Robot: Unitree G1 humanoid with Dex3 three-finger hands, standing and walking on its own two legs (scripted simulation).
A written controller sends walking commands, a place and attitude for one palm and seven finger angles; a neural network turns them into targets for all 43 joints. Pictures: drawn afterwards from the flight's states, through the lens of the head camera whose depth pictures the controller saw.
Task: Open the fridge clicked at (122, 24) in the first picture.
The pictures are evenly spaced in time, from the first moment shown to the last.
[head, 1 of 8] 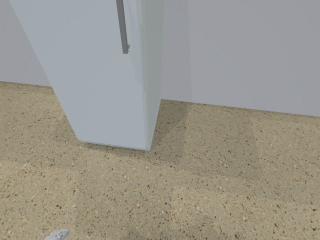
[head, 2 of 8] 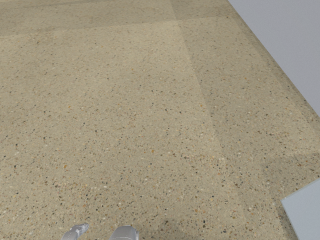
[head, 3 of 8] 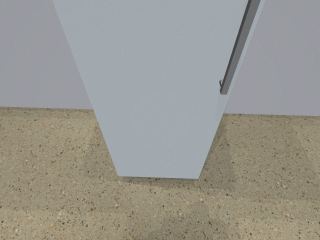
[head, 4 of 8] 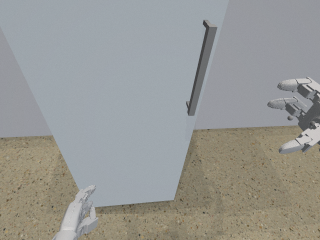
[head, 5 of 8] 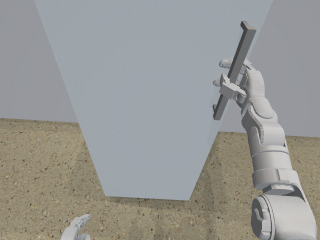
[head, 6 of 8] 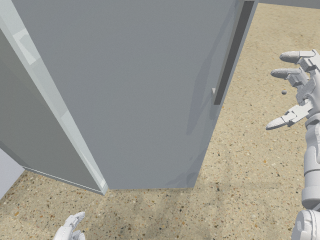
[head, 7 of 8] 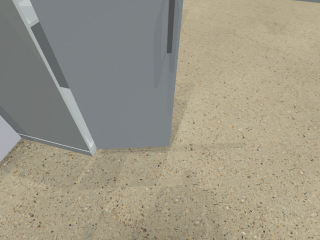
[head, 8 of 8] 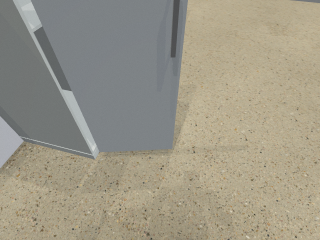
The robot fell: no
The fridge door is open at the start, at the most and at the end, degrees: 0 84 72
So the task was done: yes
